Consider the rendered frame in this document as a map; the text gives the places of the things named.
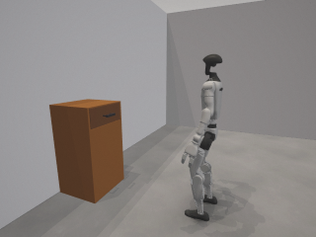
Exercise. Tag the left robot upper arm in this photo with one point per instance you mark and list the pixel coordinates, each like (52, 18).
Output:
(208, 93)

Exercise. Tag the drawer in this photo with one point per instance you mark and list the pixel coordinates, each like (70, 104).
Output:
(96, 115)

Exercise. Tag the right robot shin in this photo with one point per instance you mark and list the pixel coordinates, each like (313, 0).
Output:
(207, 183)

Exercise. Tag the handle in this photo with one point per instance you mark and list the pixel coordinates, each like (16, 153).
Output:
(109, 115)

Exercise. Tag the robot right foot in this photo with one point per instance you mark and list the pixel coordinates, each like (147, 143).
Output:
(212, 200)

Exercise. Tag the robot left hand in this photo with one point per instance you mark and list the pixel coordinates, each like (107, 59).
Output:
(192, 150)

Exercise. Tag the cabinet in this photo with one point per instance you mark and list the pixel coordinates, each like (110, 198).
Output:
(89, 161)

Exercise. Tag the left robot forearm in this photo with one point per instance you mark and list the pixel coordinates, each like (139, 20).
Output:
(202, 126)

